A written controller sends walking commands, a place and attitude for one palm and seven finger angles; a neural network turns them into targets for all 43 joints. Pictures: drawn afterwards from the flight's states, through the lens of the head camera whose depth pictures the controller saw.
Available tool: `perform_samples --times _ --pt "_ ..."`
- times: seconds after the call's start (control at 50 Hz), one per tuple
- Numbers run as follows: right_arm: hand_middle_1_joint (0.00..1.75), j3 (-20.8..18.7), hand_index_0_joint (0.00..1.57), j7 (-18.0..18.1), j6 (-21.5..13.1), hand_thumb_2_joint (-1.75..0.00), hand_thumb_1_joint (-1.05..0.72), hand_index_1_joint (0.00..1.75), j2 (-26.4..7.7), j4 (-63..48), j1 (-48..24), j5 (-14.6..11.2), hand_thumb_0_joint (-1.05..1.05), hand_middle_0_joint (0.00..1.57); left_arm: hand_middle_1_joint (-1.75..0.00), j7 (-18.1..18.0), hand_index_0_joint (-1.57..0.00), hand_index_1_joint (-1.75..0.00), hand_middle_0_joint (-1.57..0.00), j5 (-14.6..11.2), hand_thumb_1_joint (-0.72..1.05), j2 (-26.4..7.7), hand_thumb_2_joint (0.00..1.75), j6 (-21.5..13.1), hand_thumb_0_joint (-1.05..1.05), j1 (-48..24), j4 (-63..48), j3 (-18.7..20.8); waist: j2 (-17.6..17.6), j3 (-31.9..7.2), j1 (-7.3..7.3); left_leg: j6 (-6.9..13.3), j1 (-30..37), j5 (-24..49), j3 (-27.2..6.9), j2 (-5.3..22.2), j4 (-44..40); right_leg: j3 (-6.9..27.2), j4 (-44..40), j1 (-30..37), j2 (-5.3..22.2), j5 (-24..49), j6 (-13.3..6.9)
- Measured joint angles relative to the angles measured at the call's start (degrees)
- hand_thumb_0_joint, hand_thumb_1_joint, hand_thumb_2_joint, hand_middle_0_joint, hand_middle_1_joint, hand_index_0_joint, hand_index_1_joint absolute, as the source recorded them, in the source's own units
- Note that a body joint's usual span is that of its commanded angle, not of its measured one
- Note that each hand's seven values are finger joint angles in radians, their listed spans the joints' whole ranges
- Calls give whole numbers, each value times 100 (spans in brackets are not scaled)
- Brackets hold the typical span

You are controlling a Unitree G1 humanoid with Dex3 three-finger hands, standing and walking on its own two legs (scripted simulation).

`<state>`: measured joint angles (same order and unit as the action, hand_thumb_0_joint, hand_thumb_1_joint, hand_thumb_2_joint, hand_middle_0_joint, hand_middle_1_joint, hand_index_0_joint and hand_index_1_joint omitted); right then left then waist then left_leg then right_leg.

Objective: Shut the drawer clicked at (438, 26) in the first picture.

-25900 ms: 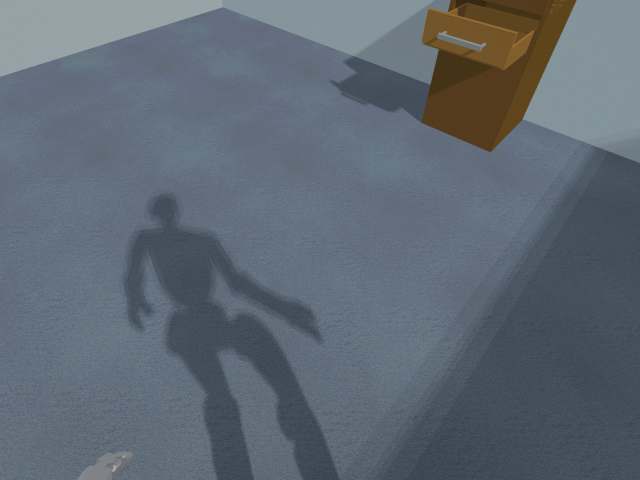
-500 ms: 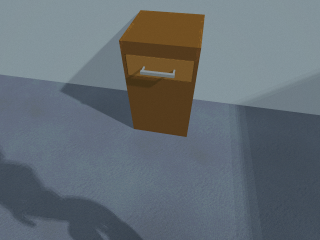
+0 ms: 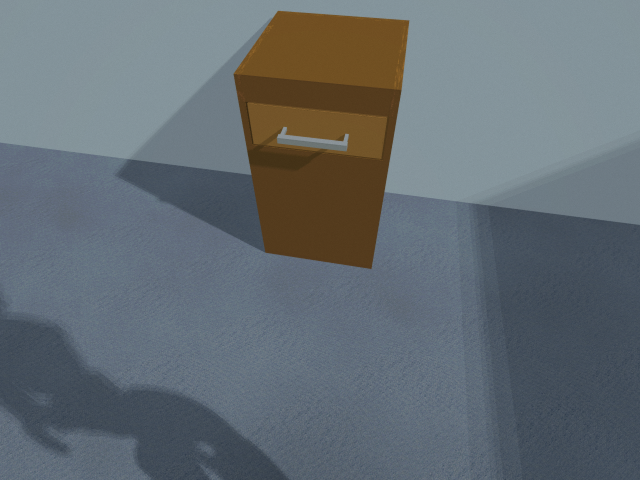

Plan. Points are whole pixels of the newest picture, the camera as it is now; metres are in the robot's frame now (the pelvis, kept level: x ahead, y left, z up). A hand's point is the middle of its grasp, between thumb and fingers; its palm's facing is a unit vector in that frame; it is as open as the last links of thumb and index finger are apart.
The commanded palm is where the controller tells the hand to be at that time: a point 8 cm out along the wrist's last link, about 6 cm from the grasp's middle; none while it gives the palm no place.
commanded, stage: look to check the result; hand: left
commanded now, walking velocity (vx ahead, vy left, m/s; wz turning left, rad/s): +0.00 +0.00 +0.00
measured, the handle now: (313, 138) +0.98 +0.07 -0.17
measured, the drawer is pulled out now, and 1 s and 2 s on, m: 0.00 0.00 0.00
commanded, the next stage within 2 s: stand and wait in 0.22 s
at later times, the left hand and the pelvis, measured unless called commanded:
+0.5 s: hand out of the picture +0.02 +0.17 -0.17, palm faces +0.02 -0.98 -0.21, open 7.4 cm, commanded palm none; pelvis +0.01 +0.00 +0.00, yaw +0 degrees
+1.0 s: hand out of the picture +0.03 +0.18 -0.17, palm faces +0.02 -0.98 -0.22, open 7.4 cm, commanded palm none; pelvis +0.02 +0.00 +0.00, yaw +0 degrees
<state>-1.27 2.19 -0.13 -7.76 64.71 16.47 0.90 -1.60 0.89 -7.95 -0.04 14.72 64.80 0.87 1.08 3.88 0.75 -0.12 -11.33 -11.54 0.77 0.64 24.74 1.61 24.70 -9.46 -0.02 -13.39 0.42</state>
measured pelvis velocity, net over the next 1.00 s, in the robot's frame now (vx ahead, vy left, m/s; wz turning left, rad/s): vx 0.02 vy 0.00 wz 0.01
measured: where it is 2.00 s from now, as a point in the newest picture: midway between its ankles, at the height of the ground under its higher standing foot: outside the picture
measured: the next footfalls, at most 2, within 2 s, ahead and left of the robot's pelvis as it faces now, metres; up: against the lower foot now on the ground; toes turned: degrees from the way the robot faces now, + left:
none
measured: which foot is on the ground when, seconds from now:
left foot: down 0.00-1.00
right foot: down 0.00-1.00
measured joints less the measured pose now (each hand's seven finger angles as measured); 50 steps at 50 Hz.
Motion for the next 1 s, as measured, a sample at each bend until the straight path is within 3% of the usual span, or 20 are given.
perform_samples --times 1.0 --pt "30 6 20 -3 -30 -90 -91 30 -231 62 -311 -2 0 20 -29 41 -20 -30 -20 -5 91 -214 90 -41 0 -227 6 16 -26 16 -14 -44 177 -35 -45 29 -172 -48 -225 214 -26 -19 -36"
